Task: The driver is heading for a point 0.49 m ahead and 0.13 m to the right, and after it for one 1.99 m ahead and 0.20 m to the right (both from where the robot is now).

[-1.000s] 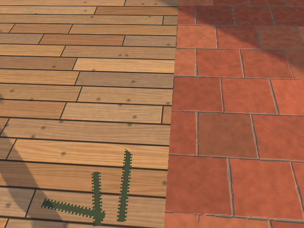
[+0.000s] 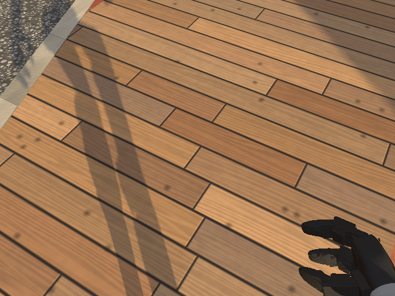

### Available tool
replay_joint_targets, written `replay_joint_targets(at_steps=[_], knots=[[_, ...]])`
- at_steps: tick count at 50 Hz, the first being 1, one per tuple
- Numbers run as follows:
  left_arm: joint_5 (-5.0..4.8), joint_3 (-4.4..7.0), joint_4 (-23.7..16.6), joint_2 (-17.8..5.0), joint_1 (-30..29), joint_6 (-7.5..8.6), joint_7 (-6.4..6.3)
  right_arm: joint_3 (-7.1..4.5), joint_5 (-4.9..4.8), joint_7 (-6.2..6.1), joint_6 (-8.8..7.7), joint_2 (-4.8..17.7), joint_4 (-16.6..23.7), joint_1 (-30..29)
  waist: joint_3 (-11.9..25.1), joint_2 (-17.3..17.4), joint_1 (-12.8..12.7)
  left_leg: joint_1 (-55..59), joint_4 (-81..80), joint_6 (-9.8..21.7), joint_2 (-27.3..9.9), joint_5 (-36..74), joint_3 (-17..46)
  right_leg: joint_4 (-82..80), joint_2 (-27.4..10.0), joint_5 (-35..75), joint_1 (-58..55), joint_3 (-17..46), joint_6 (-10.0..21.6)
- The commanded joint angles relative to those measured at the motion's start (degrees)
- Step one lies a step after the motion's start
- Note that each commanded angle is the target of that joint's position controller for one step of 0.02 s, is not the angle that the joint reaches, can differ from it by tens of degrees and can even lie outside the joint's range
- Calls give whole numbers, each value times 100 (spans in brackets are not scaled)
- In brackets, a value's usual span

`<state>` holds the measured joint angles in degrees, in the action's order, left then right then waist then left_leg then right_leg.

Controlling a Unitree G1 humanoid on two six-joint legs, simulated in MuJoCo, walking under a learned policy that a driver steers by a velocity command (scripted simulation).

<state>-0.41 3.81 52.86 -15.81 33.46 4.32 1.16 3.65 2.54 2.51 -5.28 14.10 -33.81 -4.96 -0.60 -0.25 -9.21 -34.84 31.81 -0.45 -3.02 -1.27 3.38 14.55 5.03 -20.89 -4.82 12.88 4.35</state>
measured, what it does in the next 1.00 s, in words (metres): walks ahead: left foot, then right foot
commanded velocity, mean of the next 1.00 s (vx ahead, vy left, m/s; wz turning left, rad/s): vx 1.00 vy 0.00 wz -0.25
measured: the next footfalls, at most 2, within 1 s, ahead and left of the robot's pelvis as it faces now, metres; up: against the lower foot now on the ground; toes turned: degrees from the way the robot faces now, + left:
left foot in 0.04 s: +0.23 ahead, +0.16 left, +0.00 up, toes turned -5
right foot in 0.48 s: +0.59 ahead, -0.14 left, +0.00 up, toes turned -30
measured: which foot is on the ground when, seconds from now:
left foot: up 0.00-0.02, down 0.04-0.46, up 0.48-0.90, down 0.92-1.00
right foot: down 0.00-0.06, up 0.08-0.46, down 0.48-0.90, up 0.92-1.00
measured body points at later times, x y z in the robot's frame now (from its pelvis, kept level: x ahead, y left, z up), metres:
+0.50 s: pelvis +0.46 -0.05 -0.04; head +0.48 -0.07 +0.41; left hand +0.78 +0.07 -0.11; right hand +0.30 -0.28 -0.17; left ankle +0.25 +0.17 -0.64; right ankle +0.56 -0.12 -0.74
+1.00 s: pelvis +0.90 -0.18 -0.03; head +0.92 -0.19 +0.42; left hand +1.06 +0.05 -0.15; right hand +0.90 -0.48 -0.15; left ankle +0.99 -0.18 -0.73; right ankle +0.66 -0.22 -0.59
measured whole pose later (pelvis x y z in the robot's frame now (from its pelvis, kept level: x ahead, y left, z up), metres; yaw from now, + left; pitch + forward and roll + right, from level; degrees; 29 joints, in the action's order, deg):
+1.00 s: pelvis +0.90 -0.18 -0.03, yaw -12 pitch -1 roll +0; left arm 2.5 0.8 47.1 -15.5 15.5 4.6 -0.5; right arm -3.5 0.8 1.7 -1.1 17.9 -46.9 16.2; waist -2.7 0.3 2.9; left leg -26.3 39.3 11.5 8.5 -13.6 -5.2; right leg 76.5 2.3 -21.4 9.3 -2.6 1.0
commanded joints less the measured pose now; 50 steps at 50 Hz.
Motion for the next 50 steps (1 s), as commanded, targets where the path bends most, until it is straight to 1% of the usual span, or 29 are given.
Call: replay_joint_targets(at_steps=[1, 2, 3, 4, 5, 6, 7, 11, 16, 19, 20, 22, 23, 24, 25, 26, 27, 28, 31, 34, 38, 41, 43, 45, 46, 47, 48, 49, 50], knots=[[6, 314, -422, -1362, -520, 79, -29, -454, -6, -200, -84, 1033, -110, 1253, 670, -85, 1233, 3230, -272, 139, 502, -521, -427, 1691, -707, 4623, 1591, 513, 355], [9, 315, -493, -1317, -703, 119, -3, -593, 38, -317, -119, 1297, -295, 2237, 1179, -54, 1733, 4527, -130, 270, -52, -1071, 25, 3117, -476, 3925, 2409, 410, 255], [61, 132, -687, -554, -864, 189, -40, -768, 168, -444, -113, 1749, -446, 3505, 2016, 803, 2073, 5740, -243, 453, -1664, -3098, 1674, 5024, -182, 802, 3298, -12, 296], [-208, -13, -1056, -210, -323, 133, -56, -863, 192, -421, -23, 2093, -437, 3088, 2559, 2301, 1463, 6087, -1571, 1031, -2765, -4432, 4715, 6448, 65, -699, 4618, -607, 185], [-27, 24, -898, -609, -896, 4, -107, -817, 113, -406, 20, 1456, -359, 2533, 1455, 1185, 1463, 5278, -1749, 1032, -2344, -4759, 4203, 6675, -481, -46, 5235, -737, 237], [75, 54, -926, -675, -1378, -57, -48, -706, 64, -373, 0, 965, -365, 2245, 754, 605, 1467, 4603, -1633, 925, -2030, -3657, 3009, 6394, -674, 376, 5264, -826, 215], [114, 56, -941, -603, -1612, -108, 22, -667, 96, -340, -21, 784, -490, 2226, 351, 296, 1380, 4038, -1694, 863, -1791, -2398, 2186, 6214, -820, 492, 5104, -847, 160], [231, -50, -1401, -159, -2289, -407, 229, -587, -134, -269, -196, 414, -1069, 2640, -154, 645, 1025, 3462, -1909, 556, -1429, -76, 375, 5926, -1145, 507, 5316, -964, 87], [214, -223, -2009, -234, -3271, -410, 475, -639, -139, -291, -298, 677, -1204, 2234, -539, 342, 735, 2722, -2556, 283, -852, 1159, -1458, 3943, -961, 2051, 4477, -1703, 196], [219, -234, -1974, -390, -3334, -385, 495, -723, -137, -332, -272, 1139, -1286, 2611, -410, 307, 636, 3087, -1957, 178, -851, 4415, -1905, 3016, -334, 2191, 3272, -2401, 478], [213, -190, -1858, -530, -2986, -374, 456, -774, -133, -373, -203, 1346, -1268, 2673, -161, 473, 426, 3328, -1338, 139, -934, 5456, -1902, 2968, -119, 1939, 2841, -2479, 555], [229, 18, -1348, -963, -1184, -343, 329, -858, -86, -426, 1, 1663, -1102, 2338, 759, 624, -520, 3013, 1116, 214, -1185, 6100, -1719, 2845, 118, 1470, 869, -2151, 874], [259, 158, -943, -1156, -277, -346, 193, -826, -22, -394, 46, 1548, -1105, 2359, 1071, 276, -758, 1970, 2930, 223, -933, 4075, -1662, 2369, 25, 1280, -658, -1548, 1055], [189, 304, -901, -1588, -704, -411, 37, -675, 30, -301, 24, 859, -1010, 2486, 768, -1162, -154, 382, 5354, 127, 172, -2295, -1607, 2153, -864, 1255, -1230, -230, 1077], [300, 330, -1325, -2083, -1103, -437, -2, -563, -178, -319, -36, 769, -489, 3380, 2262, -1291, 554, -890, 6542, 90, 237, -2768, -392, 1261, -2436, 1520, -2549, 2764, 1977], [276, 336, -1368, -1744, -1022, -466, -92, -609, -174, -333, -94, 1146, -498, 2604, 1927, -182, 151, -1367, 6458, 79, 84, -2050, -122, 288, -2360, 54, -1928, 2912, 1857], [288, 256, -1224, -1476, -1287, -394, -168, -587, -224, -333, -80, 1098, -547, 2501, 729, 112, 477, -1414, 6055, 112, -184, -1806, -221, 34, -2287, -141, -700, 2199, 1599], [280, 164, -1135, -1175, -1537, -264, -159, -552, -143, -298, -16, 958, -655, 2434, 263, 506, 769, -986, 5512, 132, -431, -1689, -111, -33, -2054, 39, 368, 1578, 1349], [230, 12, -934, -770, -1724, 109, -111, -528, -129, -110, 373, 658, -1009, 2798, -335, 360, 1285, 177, 4396, 77, -627, -1486, 279, -528, -1622, 583, 2217, 81, 876], [179, -10, -720, -603, -1452, 295, 8, -544, -238, -37, 406, 520, -846, 1908, -780, 74, 1007, -437, 3231, 237, -518, -438, 89, -866, -1169, 2091, 1956, -1138, 373], [102, -78, -646, -512, -1343, 424, -12, -468, -279, 82, 261, 313, -689, 1158, -633, -28, 802, -117, 1470, 537, -247, 1099, -745, -1108, -979, 3777, 1298, -2224, 20], [104, -79, -539, -734, -1236, 444, -163, -458, -235, 153, 223, 348, -669, 1016, -465, -211, 881, 305, 593, 796, 161, 1468, -1158, -920, -1257, 5953, 300, -2546, -186], [201, 2, -576, -1066, -1306, 276, -322, -552, -209, 124, 285, 652, -835, 1596, 48, -578, 1258, 840, 564, 918, 659, 650, -1420, 103, -1440, 8157, -459, -2630, -337], [347, 106, -744, -1347, -1772, 6, -422, -767, -222, 40, 354, 1102, -1320, 3413, 832, -744, 2222, 2453, 749, 1193, 952, -445, -1290, 2556, -1648, 8961, -232, -2563, -307], [362, 134, -835, -1403, -2143, -75, -401, -935, -195, -46, 377, 1358, -1601, 4530, 1079, -486, 2830, 3634, 370, 1495, 826, -993, -788, 4718, -1464, 7773, 658, -2556, -218], [423, -95, -894, -553, -2367, 9, -227, -986, -264, -141, 428, 1433, -1702, 4301, 420, 634, 2391, 4004, 543, 1621, 367, -1314, 34, 6811, -511, 1845, 2461, -2388, -143], [201, -230, -1549, -107, -1916, 149, -118, -1093, -137, -159, 509, 1919, -1477, 3549, 858, 2182, 1397, 5362, -527, 2866, -719, -1907, 3496, 8458, 254, -874, 5186, -1474, -522], [286, -314, -1668, -424, -2045, 323, -128, -1102, -144, -147, 477, 1716, -1231, 3336, 1046, 919, 1540, 5357, -1670, 2832, -1089, -2618, 4552, 8131, -149, -378, 5573, -649, -331], [288, -302, -1655, -642, -2288, 408, -106, -1040, -157, -178, 447, 1359, -1260, 3236, 506, -50, 1381, 4566, -1946, 2519, -1037, -2813, 4141, 7421, -486, 147, 5407, -564, -292]])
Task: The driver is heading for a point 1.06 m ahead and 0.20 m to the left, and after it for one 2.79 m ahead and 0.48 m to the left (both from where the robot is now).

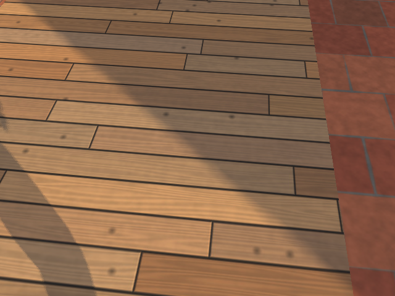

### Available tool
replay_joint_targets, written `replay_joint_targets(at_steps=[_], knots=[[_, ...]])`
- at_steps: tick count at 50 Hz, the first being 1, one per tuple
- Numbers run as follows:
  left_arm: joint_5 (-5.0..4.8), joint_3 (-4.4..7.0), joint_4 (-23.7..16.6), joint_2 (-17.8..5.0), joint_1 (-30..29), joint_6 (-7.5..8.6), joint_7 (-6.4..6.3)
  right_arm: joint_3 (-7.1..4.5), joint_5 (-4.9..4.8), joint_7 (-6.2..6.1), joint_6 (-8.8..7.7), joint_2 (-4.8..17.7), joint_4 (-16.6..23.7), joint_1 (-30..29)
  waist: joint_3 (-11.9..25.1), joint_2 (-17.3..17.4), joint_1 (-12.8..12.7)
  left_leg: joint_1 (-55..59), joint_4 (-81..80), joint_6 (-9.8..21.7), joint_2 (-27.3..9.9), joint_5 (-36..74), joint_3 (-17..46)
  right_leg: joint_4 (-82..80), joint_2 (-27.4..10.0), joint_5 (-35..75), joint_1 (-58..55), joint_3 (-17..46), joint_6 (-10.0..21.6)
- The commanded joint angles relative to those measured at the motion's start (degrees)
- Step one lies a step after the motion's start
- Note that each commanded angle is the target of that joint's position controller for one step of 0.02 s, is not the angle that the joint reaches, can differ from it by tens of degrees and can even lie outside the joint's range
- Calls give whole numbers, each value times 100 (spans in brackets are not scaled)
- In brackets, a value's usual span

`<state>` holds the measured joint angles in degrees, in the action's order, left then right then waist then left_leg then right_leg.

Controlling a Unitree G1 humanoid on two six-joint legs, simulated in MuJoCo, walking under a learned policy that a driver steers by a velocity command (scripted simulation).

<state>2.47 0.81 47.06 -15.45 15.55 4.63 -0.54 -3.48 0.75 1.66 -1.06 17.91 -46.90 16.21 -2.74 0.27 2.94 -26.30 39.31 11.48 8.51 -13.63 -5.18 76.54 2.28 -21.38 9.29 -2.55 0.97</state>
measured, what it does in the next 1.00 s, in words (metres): walks ahead, turning left: right foot, then left foot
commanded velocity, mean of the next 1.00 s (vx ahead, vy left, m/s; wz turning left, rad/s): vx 0.99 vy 0.00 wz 0.49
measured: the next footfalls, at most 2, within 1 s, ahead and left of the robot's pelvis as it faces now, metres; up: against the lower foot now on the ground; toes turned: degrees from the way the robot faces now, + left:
right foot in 0.36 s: +0.59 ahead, -0.09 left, +0.00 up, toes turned +23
left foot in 0.80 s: +0.82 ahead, +0.31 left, +0.00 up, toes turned +35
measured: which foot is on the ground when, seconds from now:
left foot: down 0.00-0.34, up 0.36-0.78, down 0.80-1.00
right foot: up 0.00-0.34, down 0.36-0.78, up 0.80-1.00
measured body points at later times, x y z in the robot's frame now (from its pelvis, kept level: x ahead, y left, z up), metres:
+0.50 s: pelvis +0.47 +0.00 +0.03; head +0.50 +0.01 +0.48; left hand +0.46 +0.31 -0.07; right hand +0.69 -0.24 -0.08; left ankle +0.32 +0.03 -0.59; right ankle +0.55 -0.11 -0.71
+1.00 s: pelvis +0.87 +0.24 +0.03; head +0.88 +0.26 +0.48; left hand +0.80 +0.51 -0.10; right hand +1.04 +0.02 -0.09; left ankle +0.79 +0.28 -0.71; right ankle +0.93 +0.11 -0.61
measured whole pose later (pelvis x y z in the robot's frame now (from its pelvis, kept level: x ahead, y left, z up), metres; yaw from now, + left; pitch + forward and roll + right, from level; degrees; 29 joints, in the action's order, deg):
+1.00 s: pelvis +0.87 +0.24 +0.03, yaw +28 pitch +0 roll +1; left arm 0.8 2.1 47.8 -15.9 17.4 1.5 1.7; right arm -2.2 1.5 0.3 -5.4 16.5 -49.3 19.7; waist -1.5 -1.8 -0.3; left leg -6.5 22.4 3.6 2.8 -16.6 -8.6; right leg 70.2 -5.9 -13.5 34.1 1.0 3.7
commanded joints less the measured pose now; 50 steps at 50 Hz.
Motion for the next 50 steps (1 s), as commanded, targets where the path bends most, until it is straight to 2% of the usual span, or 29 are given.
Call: replay_joint_targets(at_steps=[1, 3, 5, 8, 11, 13, 15, 16, 17, 18, 19, 20, 21, 22, 23, 26, 28, 31, 34, 36, 37, 39, 40, 41, 42, 43, 44, 47, 50], knots=[[32, -16, -1050, -682, -558, 369, 57, -273, 22, -101, -11, 770, -12, 954, 228, -603, -137, 2780, -2770, 1036, -1970, -1124, 4446, 561, -455, 360, 3637, 866, 0], [216, -88, -1093, -584, -562, 104, 82, -184, -33, -165, -170, 661, 20, 731, -115, -615, -479, 1605, -2835, 830, -1408, -389, 3527, -120, -722, 297, 3074, 781, -219], [220, -149, -1271, -531, -861, -90, 124, -189, -75, -127, -308, 747, 80, 693, -298, -400, -497, 733, -3048, 767, -1002, 92, 2931, -1084, -841, 401, 2649, 483, -382], [75, -241, -1697, -378, -1879, -87, 192, -247, -116, -119, -352, 810, 72, 889, -478, -91, -86, 548, -3118, 510, -702, 1349, 2615, -2769, -752, 1806, 2418, 201, -480], [-26, -267, -1878, -330, -2329, -45, 188, -327, -146, -87, -325, 919, -7, 1272, -140, 213, 357, 1464, -2814, 225, -739, 2780, 2678, -3858, -417, 2684, 2270, 87, -379], [-56, -243, -1987, -411, -2449, -8, 162, -366, -116, -121, -318, 979, 1, 1252, -12, 333, 393, 1958, -2557, 115, -872, 3255, 2798, -4368, -309, 2722, 2058, 202, -277], [-68, -133, -1847, -664, -1873, 23, 88, -411, -113, -164, -338, 1144, 102, 924, 403, 336, 53, 2067, -1875, -150, -850, 4315, 2836, -4816, -48, 2418, 858, 285, -168], [-113, 7, -1651, -980, -1115, 42, 12, -451, -64, -151, -360, 1342, 150, 757, 926, 345, -353, 2107, -982, -283, -844, 4836, 2859, -4699, 29, 1962, -48, 377, -104], [-146, 151, -1341, -1238, 134, 60, -81, -476, -28, -124, -398, 1490, 245, 332, 1465, 347, -1124, 1692, 309, -372, -713, 4638, 2783, -4643, -181, 1559, -1292, 452, -42], [-25, 332, -1084, -1601, 1459, 74, -212, -340, 4, -122, -479, 979, 394, 124, 2167, -86, -1630, 887, 2080, -390, -489, 3103, 2454, -4445, -1121, -138, -2658, 1299, 110], [269, 409, -1080, -1950, 1332, 81, -202, -60, -263, -141, -452, -97, 633, 909, 2814, -1967, -848, -904, 3834, -530, 136, -1828, 1772, -5286, -2967, -1490, -3942, 4216, 590], [142, 475, -1162, -1743, 738, 2, -144, 3, -181, -170, -362, 366, 697, 826, 2704, -1971, -723, -1606, 4329, -438, -300, -1239, 1410, -6069, -2960, -2719, -3420, 5564, 830], [84, 351, -1236, -1093, 166, -22, -124, -68, -25, -154, -274, 708, 615, 206, 1610, -1064, -746, -1755, 4137, -459, -658, -520, 1223, -6189, -2533, -2656, -2402, 4430, 732], [68, 283, -1125, -791, 25, -35, -93, -87, 57, -76, -216, 748, 628, -50, 1011, -427, -676, -1654, 3886, -514, -863, -213, 1097, -6130, -2291, -1530, -1664, 3426, 664], [84, 253, -946, -692, 188, -28, -87, -82, 111, 18, -155, 663, 674, -313, 674, -194, -662, -1569, 3743, -543, -1025, -187, 1062, -6196, -2040, -595, -1200, 2646, 546], [-59, 157, -368, -338, 698, 158, 30, 113, 186, 196, -3, 85, 986, -556, 227, -467, -388, -1622, 3527, -572, -1257, -175, 1128, -6494, -1731, 543, -499, 1603, 473], [-96, 178, -261, -455, 666, 270, 102, 197, 203, 243, 22, 52, 1207, -830, 0, -488, -249, -1897, 3196, -615, -1271, 94, 1191, -6757, -1792, 1279, -279, 1184, 586], [-79, 200, -157, -642, 544, 335, 147, 277, 173, 293, -33, 182, 1469, -1458, -377, -394, -144, -1583, 1650, -641, -1132, 1022, 914, -7240, -1435, 2059, 149, 78, 496], [-126, 231, 81, -918, 978, 335, 145, 381, 144, 412, -118, 107, 1589, -2141, -628, -184, -359, -529, 312, -452, -912, 1565, 135, -7842, -1451, 3123, 217, -438, 510], [-141, 240, 275, -1141, 1314, 269, 106, 376, 172, 349, -157, 188, 1546, -2201, -445, -324, -327, -145, -92, -291, -586, 1181, -182, -7284, -1516, 5672, -610, -634, 530], [-156, 252, 377, -1303, 1429, 213, 56, 342, 233, 280, -177, 283, 1479, -1962, -146, -545, -127, 298, -181, -208, -420, 796, -273, -6643, -1593, 7088, -955, -599, 529], [-185, 274, 427, -1550, 1231, 72, -24, 139, 287, 84, -216, 644, 873, 45, 967, -778, 942, 2586, -651, -24, -347, 447, 92, -4003, -1594, 7686, -615, -469, 491], [-184, 210, 271, -1271, 1189, 73, 2, -39, 382, -54, -212, 1115, 593, 961, 1611, -559, 1225, 4181, -602, 17, -1206, -399, 1025, -2114, -1298, 5581, 618, -356, 477], [-262, 30, -1, -224, 1767, 86, 111, -159, 484, -147, -256, 1596, 609, 897, 2360, 1008, 376, 5601, -936, 176, -3168, -1381, 3688, 153, -409, -762, 2604, 3, 403], [-373, 172, -161, -834, 1327, 72, 39, -198, 309, -168, -243, 1490, 693, 980, 2826, 504, 680, 5326, -1830, 231, -3458, -1449, 4952, 910, -258, -369, 3105, 761, 538], [-361, 219, -267, -908, 721, 64, 29, -124, 240, -170, -289, 1088, 501, 600, 1545, 142, 438, 4330, -2004, 89, -3023, -951, 3783, 590, -580, 409, 3419, 741, 549], [-329, 156, -230, -662, 651, 56, 77, -65, 202, -146, -354, 768, 408, 321, 738, 136, 191, 3371, -2247, 26, -2791, -344, 3031, 180, -765, 656, 3333, 637, 513], [-172, 148, 58, -309, 1004, -252, 229, 50, 110, -143, -511, 249, 243, 97, 215, 323, -379, 1968, -2891, -240, -2355, 163, 1646, -263, -1052, 777, 2596, 663, 343], [-94, 179, -234, -130, 268, -403, 270, 90, -32, -144, -666, 91, 102, -34, -397, 252, -597, 1680, -2911, -430, -2134, 3591, 260, -799, -980, 1020, 2981, 296, 165]])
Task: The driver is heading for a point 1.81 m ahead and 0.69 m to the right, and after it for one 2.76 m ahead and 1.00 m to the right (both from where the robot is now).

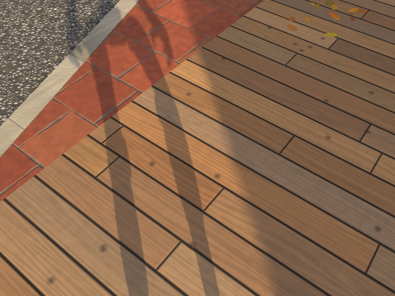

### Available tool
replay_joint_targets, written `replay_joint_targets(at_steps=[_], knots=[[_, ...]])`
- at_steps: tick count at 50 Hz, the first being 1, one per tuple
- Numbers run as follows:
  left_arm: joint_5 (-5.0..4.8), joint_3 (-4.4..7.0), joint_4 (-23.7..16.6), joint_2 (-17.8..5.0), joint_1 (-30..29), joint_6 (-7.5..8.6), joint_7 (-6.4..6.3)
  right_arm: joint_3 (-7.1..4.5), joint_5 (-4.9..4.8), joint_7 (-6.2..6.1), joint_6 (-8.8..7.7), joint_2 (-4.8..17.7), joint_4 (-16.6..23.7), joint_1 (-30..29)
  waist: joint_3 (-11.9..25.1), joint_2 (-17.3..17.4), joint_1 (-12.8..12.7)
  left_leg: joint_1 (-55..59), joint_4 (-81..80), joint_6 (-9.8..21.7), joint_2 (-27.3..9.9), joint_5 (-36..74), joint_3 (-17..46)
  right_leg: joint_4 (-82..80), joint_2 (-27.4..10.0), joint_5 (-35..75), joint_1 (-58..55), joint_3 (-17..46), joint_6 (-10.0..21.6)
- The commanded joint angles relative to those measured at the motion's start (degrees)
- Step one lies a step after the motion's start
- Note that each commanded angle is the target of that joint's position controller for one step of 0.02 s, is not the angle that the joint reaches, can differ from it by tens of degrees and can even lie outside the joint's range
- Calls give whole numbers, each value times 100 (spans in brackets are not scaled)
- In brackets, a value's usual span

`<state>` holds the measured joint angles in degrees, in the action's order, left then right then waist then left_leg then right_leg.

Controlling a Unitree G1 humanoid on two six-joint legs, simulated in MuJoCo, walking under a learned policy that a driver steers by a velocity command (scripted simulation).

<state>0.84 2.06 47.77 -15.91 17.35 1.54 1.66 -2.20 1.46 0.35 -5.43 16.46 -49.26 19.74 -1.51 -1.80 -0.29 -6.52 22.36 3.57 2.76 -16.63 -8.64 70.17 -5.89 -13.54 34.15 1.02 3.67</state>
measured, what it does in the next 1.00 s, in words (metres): walks ahead, turning right: right foot, then left foot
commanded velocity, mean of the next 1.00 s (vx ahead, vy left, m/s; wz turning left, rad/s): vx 0.19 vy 0.00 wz -0.65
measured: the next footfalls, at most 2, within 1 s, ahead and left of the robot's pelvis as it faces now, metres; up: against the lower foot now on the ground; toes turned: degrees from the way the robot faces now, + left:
right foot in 0.20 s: +0.38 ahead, -0.08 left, +0.00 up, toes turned -12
left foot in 0.70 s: +0.57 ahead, +0.02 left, +0.00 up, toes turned -49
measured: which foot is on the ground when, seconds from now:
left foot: down 0.00-0.16, up 0.18-0.68, down 0.70-1.00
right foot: up 0.00-0.18, down 0.20-0.68, up 0.70-1.00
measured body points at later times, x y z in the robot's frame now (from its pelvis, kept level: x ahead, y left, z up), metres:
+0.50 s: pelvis +0.30 -0.01 +0.00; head +0.35 -0.06 +0.44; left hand +0.56 +0.19 -0.09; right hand +0.42 -0.34 -0.08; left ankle +0.50 +0.13 -0.67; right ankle +0.34 -0.07 -0.74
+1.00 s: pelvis +0.41 +0.02 +0.00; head +0.44 +0.00 +0.44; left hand +0.71 +0.10 -0.11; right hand +0.33 -0.27 -0.11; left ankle +0.54 +0.05 -0.74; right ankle +0.30 -0.07 -0.72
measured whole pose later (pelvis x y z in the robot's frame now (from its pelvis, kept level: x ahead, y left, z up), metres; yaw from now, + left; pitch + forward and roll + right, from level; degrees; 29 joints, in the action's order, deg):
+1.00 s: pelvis +0.41 +0.02 +0.00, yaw -40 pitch +1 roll -1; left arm -0.6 2.6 36.8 -15.3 8.6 -2.5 -1.5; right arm -2.6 -0.5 -1.0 1.8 13.7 -39.0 11.8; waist -3.5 -0.3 2.7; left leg -20.9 26.9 0.5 3.8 -6.7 8.9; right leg 40.3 2.7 -25.9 17.0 5.7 -3.8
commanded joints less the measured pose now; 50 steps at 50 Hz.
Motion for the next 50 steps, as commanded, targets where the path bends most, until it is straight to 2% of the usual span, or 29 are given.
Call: replay_joint_targets(at_steps=[1, 3, 4, 7, 8, 9, 10, 11, 12, 13, 14, 15, 17, 20, 24, 29, 32, 33, 34, 35, 36, 37, 38, 39, 41, 43, 44, 46, 50], knots=[[60, 23, -448, 31, -143, -67, 71, -19, -108, -29, -252, 190, 332, -504, -568, 580, -336, -475, -1205, 250, -1339, 4469, 131, -654, -52, 641, 381, -281, -110], [12, -56, -556, 142, -414, 9, 152, -7, -143, -72, -260, 209, 376, -830, -544, 670, -395, -800, -1068, 97, -909, 4395, -608, -2219, 240, 1692, -366, -700, -56], [-395, 58, -568, -111, -402, 177, 116, -95, -154, -247, -184, 511, 675, -1203, -294, 742, -289, -706, -723, -84, -804, 4626, -566, -2631, 483, 2141, -727, -766, -155], [-241, 278, -578, -566, 300, 161, 214, -268, -296, -474, -21, 1232, 791, -1051, 640, 961, -671, -40, 603, -315, -1141, 6235, -395, -3201, 1058, 2295, -2103, -1031, -89], [-219, 441, -455, -920, 1006, 64, 206, -298, -328, -458, 40, 1274, 866, -1211, 934, 964, -1046, -175, 1539, -355, -1193, 6312, -307, -3163, 1136, 2177, -2913, -945, 70], [-195, 593, -264, -1214, 1836, -42, 134, -258, -353, -375, 50, 1105, 915, -1417, 1138, 569, -1487, -735, 3084, -439, -1065, 5241, -232, -3384, 1015, 2558, -4005, -579, 312], [-233, 536, -139, -1130, 1805, -106, 10, -91, -306, -185, 22, 422, 869, -1417, 440, -783, -1337, -1633, 5239, -672, -112, -674, -161, -4172, 629, 3466, -4129, 25, 554], [174, 437, -681, -1415, 737, 77, -43, 59, -193, -65, -43, -117, 1148, -113, 748, -2054, 59, -3408, 7247, -880, 595, -2264, 804, -3771, -488, 5967, -4830, 2814, 1756], [270, 500, -1208, -1585, 280, 172, 10, 50, -156, -9, -122, 513, 1149, 458, 2274, -1217, -59, -3561, 7701, -756, 375, -1838, 1954, -4486, -1390, 4855, -5413, 4026, 2368], [75, 533, -1542, -1488, -161, 161, 57, -46, -188, -9, -121, 993, 1292, -82, 1990, -227, -110, -3452, 7159, -568, 192, -1433, 1963, -4865, -1177, 3323, -4762, 3929, 2266], [-226, 450, -1497, -1139, -429, 129, 79, -128, -64, -96, -22, 1004, 1311, -802, 1042, 995, 22, -3337, 6400, -458, -53, -1078, 1702, -5321, -585, 1754, -3650, 3375, 1614], [-190, 457, -1562, -1227, -580, 141, 25, -127, -128, -151, 78, 984, 1446, -712, 870, 588, 333, -3302, 6202, -558, -117, -878, 1828, -5407, -808, 1797, -2993, 3661, 1782], [-142, 438, -1626, -1051, -692, 94, -67, -178, -78, -195, 262, 1022, 1452, -885, 577, 445, 321, -2710, 5394, -766, -267, -958, 1861, -5280, -227, 3083, -2049, 2712, 1606], [-226, 501, -1565, -1138, -502, -50, -291, -66, -19, -250, 255, 463, 1548, -1322, 847, 511, 188, -2656, 3896, -1001, -99, -411, 1630, -4820, 345, 4190, -1977, 2028, 1264], [-298, 555, -1712, -1179, -632, -381, -525, -80, -149, -263, 325, 386, 1592, -1761, 1315, -92, 26, -2673, 2790, -1075, 124, 568, 1765, -4527, 543, 3174, -2393, 2218, 649], [-209, 541, -1858, -1013, -638, -467, -519, -178, -127, -206, 214, 487, 1651, -2239, 870, -648, -191, -2612, 1814, -929, 202, 605, 2010, -4359, 506, 2009, -2470, 2967, 579], [-200, 526, -2002, -978, -873, -459, -472, -296, -137, -127, 103, 676, 1502, -1919, 889, -828, -69, -1882, 808, -747, 148, 689, 2017, -4020, 525, 1886, -2508, 3268, 463], [-207, 493, -2040, -916, -997, -458, -457, -327, -151, -96, 77, 678, 1391, -1683, 908, -801, 43, -1304, 220, -649, 66, 1264, 1880, -3799, 664, 1543, -2327, 3167, 351], [-194, 411, -1998, -684, -776, -456, -423, -341, -130, -79, 79, 689, 1349, -1599, 991, -359, -33, -512, -186, -401, -374, 1997, 2066, -3232, 963, 94, -1926, 2863, 176], [-111, 288, -1905, -327, -231, -449, -391, -360, -41, -113, 150, 918, 1511, -1761, 1113, 853, -352, 290, -77, 174, -1592, 3279, 3204, -1983, 1587, -2152, -1142, 2039, -96], [-163, 393, -2063, -780, -206, -408, -348, -401, 169, -113, 219, 1062, 1459, -1410, 1000, 1848, -369, 205, -370, 1199, -2484, 3690, 4674, -860, 1870, -2849, -313, 1413, -449], [-135, 504, -1896, -1245, -107, -377, -330, -401, 80, -123, 239, 919, 1531, -1459, 991, 1549, -337, 30, -294, 1448, -2557, 3088, 4913, 38, 1428, -2444, -138, 1297, -713], [-157, 554, -1711, -1413, -298, -417, -336, -320, -5, -147, 293, 617, 1598, -1564, 804, 978, -174, -173, -142, 1190, -2116, 2489, 4030, 351, 1289, -1962, -121, 1216, -801], [-156, 517, -1597, -1252, -397, -480, -370, -268, -59, -172, 370, 542, 1625, -1567, 729, 626, -134, -331, -121, 872, -1704, 1948, 3477, 535, 1242, -1659, -170, 1087, -850], [-160, 379, -1637, -886, -523, -495, -366, -236, -84, -208, 466, 643, 1577, -1569, 484, 611, -92, -737, -307, 715, -1326, 1685, 2945, 488, 1234, -1308, -272, 775, -885], [-101, 213, -1624, -454, -573, -448, -349, -166, -62, -191, 523, 466, 1465, -1449, 621, 883, -88, -746, -406, 553, -908, 1208, 2584, -559, 1118, -1298, -736, 441, -908], [-51, 150, -1584, -291, -550, -427, -339, -135, -90, -166, 552, 369, 1458, -1492, 647, 1078, -114, -781, -465, 492, -755, 917, 2523, -1332, 953, -1393, -1052, 230, -939], [-64, 176, -1627, -364, -853, -372, -338, -317, -177, -139, 635, 818, 1469, -1266, 459, 1483, 131, -626, -538, 639, -815, 664, 2955, -2405, 923, -1622, -1228, 72, -906], [-185, 288, -1342, -558, -589, -256, -325, -441, -282, -178, 675, 1010, 1480, -994, 609, 1430, 96, -362, -557, 710, -1079, 349, 3874, -3906, 1062, -918, -1695, 345, -582]])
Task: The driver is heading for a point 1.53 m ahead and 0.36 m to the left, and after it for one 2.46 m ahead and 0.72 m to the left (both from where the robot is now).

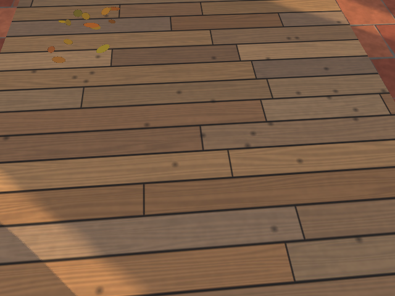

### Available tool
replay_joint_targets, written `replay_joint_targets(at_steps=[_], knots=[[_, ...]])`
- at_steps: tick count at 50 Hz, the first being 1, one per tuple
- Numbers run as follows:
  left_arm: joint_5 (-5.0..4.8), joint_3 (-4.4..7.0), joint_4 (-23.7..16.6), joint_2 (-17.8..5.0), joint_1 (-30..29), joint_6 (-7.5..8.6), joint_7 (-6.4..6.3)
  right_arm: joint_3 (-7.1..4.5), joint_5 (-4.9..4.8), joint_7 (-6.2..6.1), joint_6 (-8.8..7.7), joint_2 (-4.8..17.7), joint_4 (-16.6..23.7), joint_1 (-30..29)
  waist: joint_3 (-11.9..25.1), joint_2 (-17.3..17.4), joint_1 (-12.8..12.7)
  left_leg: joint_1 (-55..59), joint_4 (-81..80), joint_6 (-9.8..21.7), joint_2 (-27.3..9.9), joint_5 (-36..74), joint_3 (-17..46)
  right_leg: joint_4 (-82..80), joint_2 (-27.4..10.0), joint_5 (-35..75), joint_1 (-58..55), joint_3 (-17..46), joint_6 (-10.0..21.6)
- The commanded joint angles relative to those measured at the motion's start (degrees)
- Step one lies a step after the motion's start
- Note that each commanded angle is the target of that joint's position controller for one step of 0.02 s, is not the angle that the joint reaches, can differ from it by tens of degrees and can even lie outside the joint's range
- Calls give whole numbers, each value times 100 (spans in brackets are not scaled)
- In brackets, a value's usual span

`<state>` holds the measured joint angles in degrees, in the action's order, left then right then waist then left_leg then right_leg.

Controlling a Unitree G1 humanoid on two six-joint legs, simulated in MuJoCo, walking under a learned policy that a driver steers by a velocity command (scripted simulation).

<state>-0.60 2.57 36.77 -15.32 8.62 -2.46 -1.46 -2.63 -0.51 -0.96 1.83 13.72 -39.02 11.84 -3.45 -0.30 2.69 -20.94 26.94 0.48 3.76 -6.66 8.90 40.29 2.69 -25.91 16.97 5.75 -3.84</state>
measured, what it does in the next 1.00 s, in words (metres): steps on the spot, turning left: right foot, then left foot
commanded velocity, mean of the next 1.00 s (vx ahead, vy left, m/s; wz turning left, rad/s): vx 0.00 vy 0.00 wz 0.32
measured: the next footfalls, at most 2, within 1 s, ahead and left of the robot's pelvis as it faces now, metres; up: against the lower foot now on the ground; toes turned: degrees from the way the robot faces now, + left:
right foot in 0.04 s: +0.02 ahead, -0.12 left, +0.00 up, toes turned +8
left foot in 0.48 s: +0.01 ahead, +0.16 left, +0.00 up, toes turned +26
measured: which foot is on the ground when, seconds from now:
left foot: down 0.00-0.06, up 0.08-0.46, down 0.48-1.00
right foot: up 0.00-0.02, down 0.04-0.48, up 0.50-0.98, down 1.00-1.00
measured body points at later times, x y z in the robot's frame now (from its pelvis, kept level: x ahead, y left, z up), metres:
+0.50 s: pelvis -0.01 +0.03 -0.01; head +0.03 +0.06 +0.43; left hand +0.01 +0.36 -0.12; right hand +0.29 -0.15 -0.08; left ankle -0.03 +0.14 -0.74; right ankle -0.02 -0.13 -0.72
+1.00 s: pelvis +0.03 +0.03 -0.01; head +0.07 +0.02 +0.44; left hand +0.05 +0.35 -0.10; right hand +0.29 -0.15 -0.12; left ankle -0.03 +0.14 -0.74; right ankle +0.04 -0.07 -0.74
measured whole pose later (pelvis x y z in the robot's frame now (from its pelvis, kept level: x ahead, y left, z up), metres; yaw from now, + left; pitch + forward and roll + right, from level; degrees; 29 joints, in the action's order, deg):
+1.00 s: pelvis +0.03 +0.03 -0.01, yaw +18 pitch +2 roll +1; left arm -1.6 4.1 38.7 -17.0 13.4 -2.0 0.6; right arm -3.6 -0.3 -2.0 2.3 15.8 -39.0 5.2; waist -2.1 2.0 -1.5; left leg -15.7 34.1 0.2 -2.4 -19.5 -7.7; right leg 35.9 -1.6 -18.4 17.0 -3.5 0.4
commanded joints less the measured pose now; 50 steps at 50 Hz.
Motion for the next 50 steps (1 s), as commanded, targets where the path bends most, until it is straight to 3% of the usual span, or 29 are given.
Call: replay_joint_targets(at_steps=[1, 2, 3, 4, 5, 6, 7, 8, 9, 12, 16, 19, 22, 23, 24, 25, 26, 27, 28, 29, 31, 35, 37, 39, 40, 45, 47, 49, 50], knots=[[-41, 253, -122, -583, 492, 178, 1, -412, -161, -73, -35, 1264, 468, -264, 805, 1230, -353, 888, -994, 904, -1071, -780, 2121, -1552, 239, 708, -354, -174, 318], [-33, 292, -16, -650, 663, 202, 7, -417, -214, -105, -28, 1203, 463, -247, 871, 1139, -436, 486, -922, 702, -904, -1030, 2003, -2005, 90, 1133, -971, -151, 475], [46, 359, 33, -881, 860, 209, -12, -390, -201, -126, -36, 1043, 472, -184, 1034, 802, -460, -257, -475, 396, -628, -1604, 1675, -2042, -555, 1303, -1794, 218, 718], [276, 478, 117, -1345, 902, 196, 4, -355, -221, -108, -91, 844, 763, -557, 705, -1063, -470, -1504, 769, 64, 111, -2104, 371, -2288, -1707, 1512, -1676, 1438, 1435], [439, 439, -61, -1169, 389, 239, 13, -469, -140, -90, -153, 1131, 717, -358, 603, -1372, -399, -1786, 2235, -196, 141, -2651, -49, -2449, -2558, 2752, -1277, 1972, 1919], [411, 326, -204, -820, -20, 282, -42, -570, -98, -63, -139, 1323, 558, -139, 623, -943, -203, -1697, 3226, -329, -91, -2465, -111, -2328, -2473, 3355, -1141, 1546, 1861], [312, 260, -296, -585, -375, 309, -92, -582, -102, -71, -51, 1241, 368, 145, 620, -688, -38, -1639, 3682, -414, -115, -2161, -183, -2195, -2066, 3499, -1092, 952, 1572], [185, 232, -311, -498, -516, 330, -120, -560, -80, -90, 43, 1119, 284, 315, 563, -674, -17, -1812, 4115, -509, -182, -1852, -221, -2096, -1875, 3629, -1200, 593, 1427], [128, 212, -299, -493, -504, 328, -141, -517, -74, -77, 105, 984, 286, 338, 475, -701, -49, -1919, 4432, -594, -278, -1672, -323, -2056, -1781, 3928, -1172, 271, 1404], [165, 259, -190, -620, -104, 228, -208, -379, -143, 24, 131, 772, 649, -267, 312, -767, -394, -2196, 3782, -773, -559, -1118, -757, -2100, -1662, 3846, -1459, -238, 1510], [148, 407, -103, -1029, 137, 145, -167, -249, -98, 231, 107, 624, 1005, -623, 472, -824, -612, -1635, 2583, -681, -801, -1235, -1047, -2005, -1985, 3928, -1631, -517, 1590], [31, 503, -83, -1228, 5, 197, -42, -319, -104, 296, 157, 810, 1045, -501, 518, -898, -504, -891, 1864, -444, -694, -1248, -1384, -1794, -2097, 4145, -1344, -857, 1445], [-156, 535, -19, -1172, -125, 308, 71, -438, -116, 303, 267, 930, 996, -176, 638, -834, -211, 34, 717, -71, -483, -836, -1552, -1005, -2112, 4191, -1186, -1235, 1046], [-168, 504, 85, -1004, 24, 345, 108, -557, -86, 227, 259, 1122, 834, 312, 876, -451, 21, 999, 89, 181, -271, -177, -1456, -107, -1826, 4183, -758, -1570, 728], [-21, 458, 4, -839, 136, 401, 128, -771, -92, 100, 222, 1777, 778, 884, 1104, 686, 236, 2509, -203, 683, -957, 2367, -96, 1465, -1286, 2288, 795, -1792, 188], [251, 273, -462, -424, -100, 464, 117, -814, 114, 79, 106, 2423, 998, 701, 1670, 2214, -30, 3135, -265, 2128, -2571, 3626, 2593, 2999, -301, -1551, 2539, -1213, -166], [187, 363, -344, -803, -565, 438, 95, -671, 164, 163, -52, 1878, 1031, 691, 2024, 1093, 439, 2863, -417, 2296, -2647, 3376, 2269, 3590, -429, -1516, 2537, -203, -131], [34, 365, -364, -850, -629, 400, 60, -568, 140, 147, -134, 1672, 942, 399, 1600, 910, 224, 2375, -496, 1996, -2391, 2598, 1665, 3512, -525, -999, 2542, -163, 7], [44, 378, -216, -846, -463, 356, -18, -508, 12, 93, -145, 1452, 922, 11, 1195, 506, -18, 1950, -518, 1563, -1980, 1885, 1152, 3100, -685, -455, 2490, -193, 59], [112, 400, -157, -903, -378, 308, -90, -436, -65, 39, -107, 1280, 964, -354, 1005, 511, -170, 1544, -537, 1320, -1758, 1670, 882, 2769, -716, -24, 2318, -224, 39], [121, 401, 59, -867, 81, 231, -74, -327, 48, -23, -87, 1165, 996, -671, 1119, 669, -416, 969, -592, 1273, -1536, 2057, 410, 2849, -535, 513, 1596, -431, -63], [47, 149, 284, -343, 330, 169, -4, -55, 193, -38, -202, 508, 673, -717, 1146, 702, -384, 774, -705, 1098, -1328, 1369, -325, 1195, -774, 1033, 650, -433, -123], [7, 145, 147, -501, 62, 147, 37, -123, 263, -24, -220, 770, 515, -602, 838, 901, -173, 614, -869, 1199, -1501, 591, -237, 737, -765, 955, 432, -489, -64], [-62, 243, -30, -892, -98, 127, 50, -258, 238, -35, -162, 1180, 433, -531, 476, 920, -41, 692, -955, 1368, -1793, 111, 57, 770, -677, 525, 763, -592, 10], [-80, 263, -83, -949, -104, 125, 56, -286, 199, -47, -131, 1237, 398, -503, 358, 851, -17, 819, -950, 1421, -1942, 106, 192, 810, -696, 332, 966, -586, 48], [-95, 235, -153, -677, 192, 106, 160, -322, 90, -116, -52, 1120, 349, -612, 530, 632, -126, 1565, -510, 1415, -2276, 1818, 74, 667, -724, -93, 1097, -735, 161], [-122, 249, -145, -618, 382, 98, 223, -357, 38, -139, -14, 1126, 366, -748, 686, 631, -254, 1665, -214, 1220, -2211, 2156, -243, 85, -602, 223, 748, -927, 264], [-107, 309, -80, -657, 738, 104, 240, -380, -57, -155, 17, 1061, 313, -761, 781, 513, -472, 1382, 464, 736, -1908, 1694, -782, -1151, -373, 1371, -34, -1000, 527], [-68, 465, -100, -1112, 921, 120, 165, -371, 10, -137, -14, 898, 301, -571, 819, -384, -429, 562, 1624, 195, -1377, 457, -1332, -1726, -842, 2976, -803, 87, 894]])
